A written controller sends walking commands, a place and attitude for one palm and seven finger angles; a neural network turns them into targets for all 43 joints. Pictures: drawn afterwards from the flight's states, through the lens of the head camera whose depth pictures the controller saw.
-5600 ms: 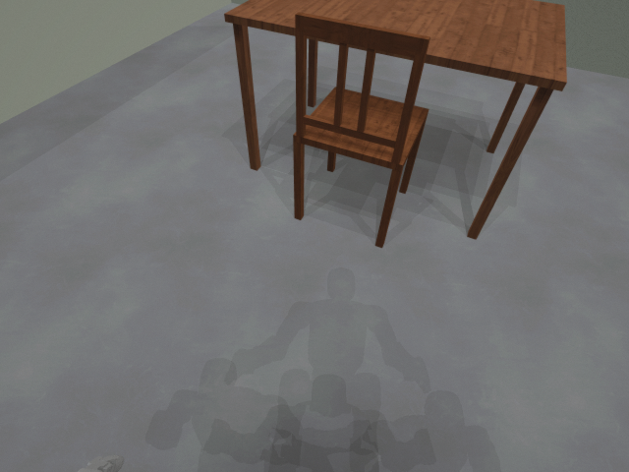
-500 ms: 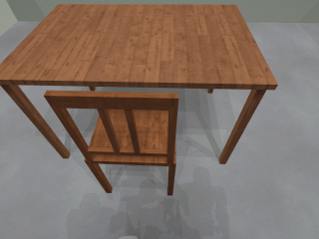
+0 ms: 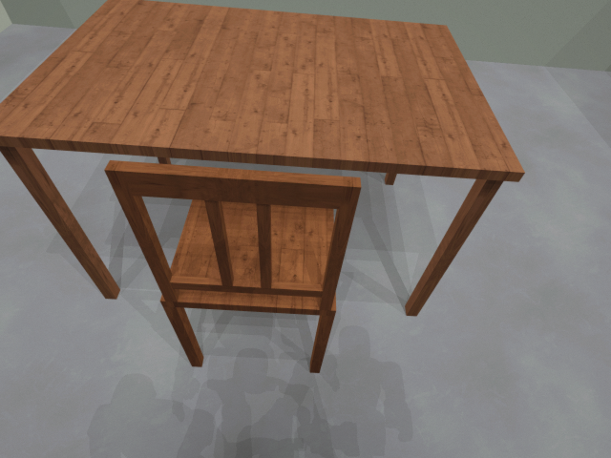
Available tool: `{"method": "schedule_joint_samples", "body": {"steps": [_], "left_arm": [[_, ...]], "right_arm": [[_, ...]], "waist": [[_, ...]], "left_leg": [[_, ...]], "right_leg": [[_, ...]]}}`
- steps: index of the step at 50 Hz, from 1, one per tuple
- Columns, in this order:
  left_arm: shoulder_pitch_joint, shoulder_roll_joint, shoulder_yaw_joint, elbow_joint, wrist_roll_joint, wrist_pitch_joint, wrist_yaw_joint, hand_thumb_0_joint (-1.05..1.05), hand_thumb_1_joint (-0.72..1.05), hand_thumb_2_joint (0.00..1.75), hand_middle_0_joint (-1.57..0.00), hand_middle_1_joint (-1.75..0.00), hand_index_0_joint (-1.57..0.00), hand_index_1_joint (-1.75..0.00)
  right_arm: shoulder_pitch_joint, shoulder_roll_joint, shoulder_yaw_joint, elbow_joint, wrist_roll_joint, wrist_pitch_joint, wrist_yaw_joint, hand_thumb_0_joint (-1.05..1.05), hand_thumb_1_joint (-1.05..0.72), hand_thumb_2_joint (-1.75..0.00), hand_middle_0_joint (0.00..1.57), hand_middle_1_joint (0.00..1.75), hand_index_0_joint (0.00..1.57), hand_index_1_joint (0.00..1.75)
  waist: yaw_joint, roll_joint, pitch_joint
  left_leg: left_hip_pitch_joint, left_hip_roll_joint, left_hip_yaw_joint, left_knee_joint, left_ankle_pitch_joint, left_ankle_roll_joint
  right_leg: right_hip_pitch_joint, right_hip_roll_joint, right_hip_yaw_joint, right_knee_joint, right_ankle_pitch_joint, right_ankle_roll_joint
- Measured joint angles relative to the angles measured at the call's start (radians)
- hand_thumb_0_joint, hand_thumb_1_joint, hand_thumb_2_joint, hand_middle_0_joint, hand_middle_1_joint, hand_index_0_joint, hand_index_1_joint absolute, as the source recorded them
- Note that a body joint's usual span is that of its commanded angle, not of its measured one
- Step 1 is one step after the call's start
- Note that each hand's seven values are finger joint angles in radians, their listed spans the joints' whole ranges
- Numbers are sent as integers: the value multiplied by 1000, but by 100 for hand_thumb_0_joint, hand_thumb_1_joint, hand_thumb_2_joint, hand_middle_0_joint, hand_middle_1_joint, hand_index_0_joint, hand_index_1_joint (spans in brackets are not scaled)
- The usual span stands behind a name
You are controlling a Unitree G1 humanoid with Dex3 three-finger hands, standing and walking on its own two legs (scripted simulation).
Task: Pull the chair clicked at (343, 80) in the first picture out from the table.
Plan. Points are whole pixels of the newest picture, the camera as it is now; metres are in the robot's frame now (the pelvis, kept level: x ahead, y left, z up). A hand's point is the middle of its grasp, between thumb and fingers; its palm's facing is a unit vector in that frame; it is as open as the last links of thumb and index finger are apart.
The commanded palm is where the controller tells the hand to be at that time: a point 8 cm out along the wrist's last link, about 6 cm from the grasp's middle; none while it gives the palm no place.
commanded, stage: come to a stop and stand still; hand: left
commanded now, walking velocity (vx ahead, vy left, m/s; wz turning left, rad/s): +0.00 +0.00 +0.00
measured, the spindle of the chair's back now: (221, 245) +0.50 +0.19 -0.11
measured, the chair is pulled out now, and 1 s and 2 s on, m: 0.00 0.00 0.00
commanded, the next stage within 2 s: look again from close up in 1.28 s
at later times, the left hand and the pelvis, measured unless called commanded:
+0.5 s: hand out of the picture -0.02 +0.08 -0.18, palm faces +0.06 -0.99 -0.14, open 7.3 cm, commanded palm none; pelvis +0.00 -0.07 -0.01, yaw +2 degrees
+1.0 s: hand out of the picture +0.00 +0.11 -0.18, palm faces +0.07 -0.98 -0.18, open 7.4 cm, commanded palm none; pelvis +0.03 -0.05 -0.01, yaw +1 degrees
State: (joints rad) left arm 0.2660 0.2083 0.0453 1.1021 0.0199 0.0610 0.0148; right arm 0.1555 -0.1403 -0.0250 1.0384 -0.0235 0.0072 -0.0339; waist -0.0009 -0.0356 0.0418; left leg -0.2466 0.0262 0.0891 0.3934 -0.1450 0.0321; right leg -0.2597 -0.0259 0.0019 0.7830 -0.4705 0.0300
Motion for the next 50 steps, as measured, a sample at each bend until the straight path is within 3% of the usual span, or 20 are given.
{"method": "schedule_joint_samples", "body": {"steps": [3, 6, 10, 13, 17, 24, 35, 50], "left_arm": [[-3, -11, -6, 4, -3, -6, 0, 1, 91, 90, -20, -30, -20, -29], [1, -21, -13, 3, -3, -29, 4, 1, 91, 90, -20, -30, -20, -29], [11, -61, -34, 27, -8, -48, 9, 1, 91, 89, -20, -30, -20, -29], [21, -83, -44, 36, -14, -57, 10, 1, 91, 89, -20, -30, -20, -30], [26, -99, -47, 49, -17, -55, 16, 1, 92, 89, -20, -30, -20, -30], [38, -118, -44, 51, -21, -60, 17, 1, 92, 89, -20, -30, -20, -30], [55, -123, -38, 49, -18, -67, 26, 1, 91, 89, -20, -30, -20, -30], [47, -78, -36, 43, -13, -63, 26, 0, 91, 89, -20, -30, -20, -30]], "right_arm": [[26, -13, -8, 20, -2, 4, 4, 0, -92, -90, 20, 30, 21, 30], [61, -23, -16, 47, 5, 12, 8, 0, -91, -90, 20, 30, 21, 30], [114, -41, -11, 95, 7, 30, 14, 0, -91, -90, 20, 30, 20, 30], [148, -35, 2, 120, 5, 24, 15, 0, -91, -90, 20, 30, 20, 30], [182, -11, 13, 149, 7, 20, 12, 0, -91, -90, 20, 30, 20, 30], [204, 26, 21, 164, 8, 18, 4, 0, -91, -90, 20, 30, 20, 30], [135, 38, 19, 139, 13, 3, -8, 0, -91, -90, 20, 30, 20, 30], [61, -15, 18, 108, 13, -3, -12, 1, -92, -90, 20, 30, 20, 30]], "waist": [[-12, 12, -2], [-13, 10, -8], [-26, 62, -18], [-31, 75, -20], [-39, 65, -13], [-33, 54, 1], [-10, 39, 7], [6, 23, 3]], "left_leg": [[-13, 5, -4, 2, 12, -12], [-35, 0, 1, 35, 7, -33], [-24, 24, -36, 47, -39, -52], [-9, 41, -56, 22, 19, -61], [1, 56, -70, 30, 13, -90], [2, 68, -83, 40, -4, -103], [12, 63, -80, 57, -38, -105], [47, 37, -56, 51, -62, -87]], "right_leg": [[48, -2, -12, -118, 23, -11], [120, -9, -21, -317, 157, -26], [149, 24, -47, -339, 164, -51], [166, 48, -55, -357, 166, -65], [184, 65, -65, -361, 161, -80], [196, 80, -75, -369, 153, -95], [215, 73, -72, -369, 128, -91], [246, 44, -55, -379, 112, -69]]}}
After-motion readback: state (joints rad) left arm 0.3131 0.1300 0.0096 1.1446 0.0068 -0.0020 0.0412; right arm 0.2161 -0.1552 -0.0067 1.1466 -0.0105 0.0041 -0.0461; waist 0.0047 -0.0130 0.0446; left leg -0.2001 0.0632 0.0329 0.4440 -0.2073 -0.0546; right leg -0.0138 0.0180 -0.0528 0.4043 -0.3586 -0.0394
